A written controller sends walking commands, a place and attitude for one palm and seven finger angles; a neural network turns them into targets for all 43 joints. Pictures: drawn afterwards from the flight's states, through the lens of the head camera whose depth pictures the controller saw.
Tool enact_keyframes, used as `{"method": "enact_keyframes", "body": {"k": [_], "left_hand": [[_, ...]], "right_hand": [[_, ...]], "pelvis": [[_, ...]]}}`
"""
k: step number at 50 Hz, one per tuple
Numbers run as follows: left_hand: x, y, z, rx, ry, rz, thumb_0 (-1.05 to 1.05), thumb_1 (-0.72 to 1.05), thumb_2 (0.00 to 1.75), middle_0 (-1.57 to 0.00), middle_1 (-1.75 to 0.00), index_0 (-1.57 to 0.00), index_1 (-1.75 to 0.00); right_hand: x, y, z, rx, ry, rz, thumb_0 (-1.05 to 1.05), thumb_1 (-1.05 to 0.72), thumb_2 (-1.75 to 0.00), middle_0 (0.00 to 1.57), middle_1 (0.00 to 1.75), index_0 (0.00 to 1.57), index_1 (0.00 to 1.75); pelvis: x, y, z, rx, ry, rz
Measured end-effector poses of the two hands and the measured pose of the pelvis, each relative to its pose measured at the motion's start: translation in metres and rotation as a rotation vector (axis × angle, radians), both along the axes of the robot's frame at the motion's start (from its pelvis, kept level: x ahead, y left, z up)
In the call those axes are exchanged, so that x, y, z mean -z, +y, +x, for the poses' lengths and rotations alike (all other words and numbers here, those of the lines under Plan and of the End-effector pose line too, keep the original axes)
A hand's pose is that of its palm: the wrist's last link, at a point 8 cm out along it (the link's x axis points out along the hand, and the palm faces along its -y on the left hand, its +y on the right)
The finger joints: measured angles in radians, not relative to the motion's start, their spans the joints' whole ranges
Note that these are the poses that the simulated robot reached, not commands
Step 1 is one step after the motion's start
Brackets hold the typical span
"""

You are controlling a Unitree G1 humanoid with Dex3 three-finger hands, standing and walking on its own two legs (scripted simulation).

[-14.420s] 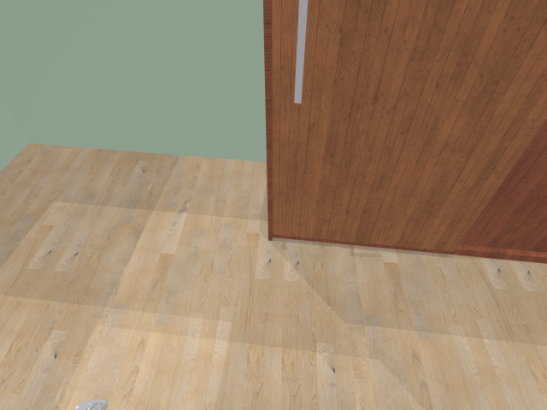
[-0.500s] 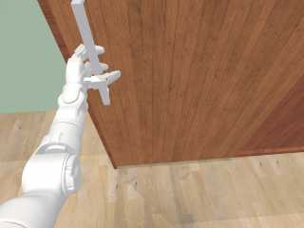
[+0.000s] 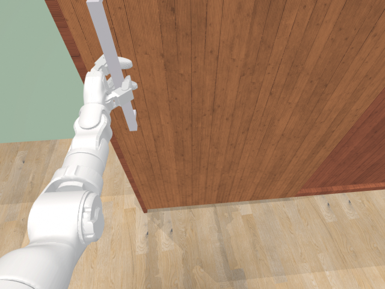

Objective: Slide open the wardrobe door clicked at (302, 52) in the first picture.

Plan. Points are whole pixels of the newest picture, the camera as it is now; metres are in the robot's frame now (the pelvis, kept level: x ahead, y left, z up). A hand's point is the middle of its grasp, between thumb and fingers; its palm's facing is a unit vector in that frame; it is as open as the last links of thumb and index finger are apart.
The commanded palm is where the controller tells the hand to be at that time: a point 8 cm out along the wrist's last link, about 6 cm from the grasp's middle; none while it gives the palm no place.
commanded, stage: grip the handle and tug to test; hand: left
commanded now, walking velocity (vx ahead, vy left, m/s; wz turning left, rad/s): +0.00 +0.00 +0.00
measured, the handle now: (119, 73) +0.54 +0.15 +0.15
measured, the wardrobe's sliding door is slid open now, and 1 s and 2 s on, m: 0.00 0.00 0.05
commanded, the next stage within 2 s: tug the door sideways, standing still in 0.50 s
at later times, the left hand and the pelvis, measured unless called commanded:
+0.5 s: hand (128, 91) +0.48 +0.12 +0.15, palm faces +0.04 -1.00 +0.01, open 5.5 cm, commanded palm +0.43 +0.18 +0.15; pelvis +0.02 +0.00 +0.01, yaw -2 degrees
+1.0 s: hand (129, 90) +0.48 +0.12 +0.15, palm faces +0.09 -1.00 -0.02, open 5.5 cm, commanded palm +0.46 +0.13 +0.15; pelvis +0.02 +0.01 +0.00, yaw +2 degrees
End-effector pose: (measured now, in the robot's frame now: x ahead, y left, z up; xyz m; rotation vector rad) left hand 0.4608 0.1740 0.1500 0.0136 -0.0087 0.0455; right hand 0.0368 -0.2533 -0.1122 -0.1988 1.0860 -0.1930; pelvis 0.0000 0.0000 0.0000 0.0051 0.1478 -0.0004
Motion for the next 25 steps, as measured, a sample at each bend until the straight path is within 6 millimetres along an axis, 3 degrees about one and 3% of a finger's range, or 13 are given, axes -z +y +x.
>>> {"method": "enact_keyframes", "body": {"k": [14,25], "left_hand": [[0.0,0.0,0.0,0.004,-0.003,-0.009,0.02,0.75,0.8,-0.41,-1.4,-0.4,-1.4],[0.001,0.0,-0.002,0.008,-0.01,-0.02,0.02,0.76,0.78,-0.37,-1.4,-0.37,-1.39]], "right_hand": [[-0.004,-0.002,0.0,0.031,-0.02,-0.001,0.01,-0.9,-0.9,0.21,0.3,0.2,0.3],[-0.008,0.0,0.025,0.04,-0.058,0.011,0.01,-0.9,-0.9,0.21,0.3,0.2,0.3]], "pelvis": [[-0.002,0.0,0.002,0.02,-0.004,0.0],[-0.005,0.001,0.017,0.037,-0.01,-0.002]]}}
